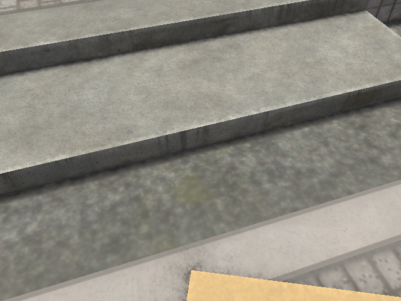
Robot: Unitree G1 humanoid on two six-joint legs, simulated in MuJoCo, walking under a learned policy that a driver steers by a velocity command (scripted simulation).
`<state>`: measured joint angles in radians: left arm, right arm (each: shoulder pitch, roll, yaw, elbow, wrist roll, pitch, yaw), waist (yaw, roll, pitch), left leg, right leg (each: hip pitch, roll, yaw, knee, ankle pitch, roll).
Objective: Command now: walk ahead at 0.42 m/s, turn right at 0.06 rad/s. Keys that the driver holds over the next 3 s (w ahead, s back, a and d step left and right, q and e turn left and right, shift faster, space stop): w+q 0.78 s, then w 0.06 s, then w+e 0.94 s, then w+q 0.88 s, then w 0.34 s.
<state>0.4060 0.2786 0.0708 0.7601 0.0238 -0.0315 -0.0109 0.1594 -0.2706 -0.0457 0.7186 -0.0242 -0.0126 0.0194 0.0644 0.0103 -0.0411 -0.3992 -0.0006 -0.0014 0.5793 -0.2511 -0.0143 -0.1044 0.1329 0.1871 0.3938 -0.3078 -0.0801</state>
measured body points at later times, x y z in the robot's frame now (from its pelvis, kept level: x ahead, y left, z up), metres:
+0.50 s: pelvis +0.24 +0.01 -0.01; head +0.28 +0.02 +0.44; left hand +0.46 +0.27 -0.08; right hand +0.23 -0.27 -0.14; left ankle +0.06 +0.10 -0.74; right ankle +0.40 -0.07 -0.73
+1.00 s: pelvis +0.49 +0.07 -0.01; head +0.53 +0.09 +0.44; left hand +0.32 +0.27 -0.14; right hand +0.80 -0.01 -0.10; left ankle +0.58 +0.23 -0.73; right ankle +0.40 -0.07 -0.74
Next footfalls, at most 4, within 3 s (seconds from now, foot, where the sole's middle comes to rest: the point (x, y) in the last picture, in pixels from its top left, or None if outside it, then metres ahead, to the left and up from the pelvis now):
0.02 left None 0.10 0.10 -0.78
0.52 right None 0.44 -0.06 -0.78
1.08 left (152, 276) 0.62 0.24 -0.80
1.56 right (181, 202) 0.94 0.17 -0.81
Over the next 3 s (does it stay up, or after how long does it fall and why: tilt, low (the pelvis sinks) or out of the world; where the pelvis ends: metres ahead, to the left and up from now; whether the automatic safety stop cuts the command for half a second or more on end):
stays up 1.63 0.35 0.10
